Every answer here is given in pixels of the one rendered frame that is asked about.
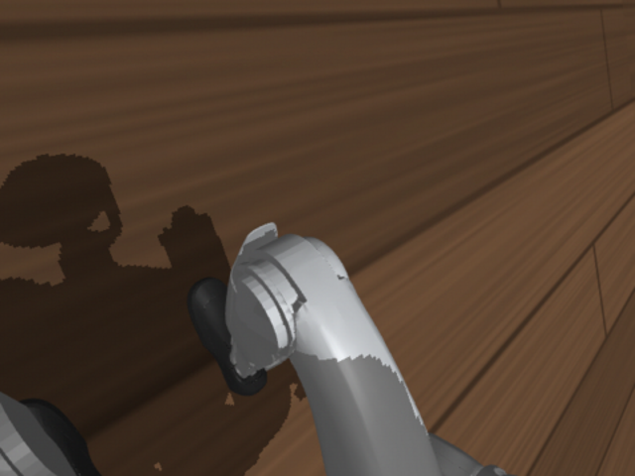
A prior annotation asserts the left robot foot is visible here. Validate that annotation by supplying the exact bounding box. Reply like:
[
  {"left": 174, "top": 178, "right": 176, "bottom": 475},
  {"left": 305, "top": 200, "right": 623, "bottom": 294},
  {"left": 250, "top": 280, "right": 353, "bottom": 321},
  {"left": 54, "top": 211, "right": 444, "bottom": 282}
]
[{"left": 19, "top": 399, "right": 101, "bottom": 476}]

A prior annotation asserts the right robot foot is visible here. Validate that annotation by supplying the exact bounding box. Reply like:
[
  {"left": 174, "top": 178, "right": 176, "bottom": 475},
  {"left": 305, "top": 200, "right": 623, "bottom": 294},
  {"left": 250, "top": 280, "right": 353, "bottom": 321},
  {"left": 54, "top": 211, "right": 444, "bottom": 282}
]
[{"left": 188, "top": 278, "right": 267, "bottom": 396}]

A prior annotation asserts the right robot hand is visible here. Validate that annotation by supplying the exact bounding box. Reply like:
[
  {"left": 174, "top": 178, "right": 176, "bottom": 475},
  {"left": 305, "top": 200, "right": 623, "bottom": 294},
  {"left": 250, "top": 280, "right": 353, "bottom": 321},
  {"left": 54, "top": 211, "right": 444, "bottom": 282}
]
[{"left": 428, "top": 432, "right": 484, "bottom": 476}]

